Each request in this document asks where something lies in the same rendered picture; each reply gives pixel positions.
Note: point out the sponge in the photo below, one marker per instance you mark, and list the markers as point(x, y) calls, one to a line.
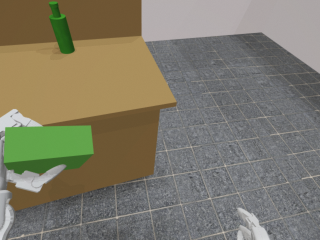
point(40, 148)

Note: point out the table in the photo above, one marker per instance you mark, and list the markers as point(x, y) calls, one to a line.
point(111, 82)

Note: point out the robot right hand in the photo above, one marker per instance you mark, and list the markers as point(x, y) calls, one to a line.
point(257, 232)

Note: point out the robot left hand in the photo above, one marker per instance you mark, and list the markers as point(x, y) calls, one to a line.
point(28, 180)

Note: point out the left robot forearm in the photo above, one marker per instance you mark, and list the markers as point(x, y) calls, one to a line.
point(7, 214)

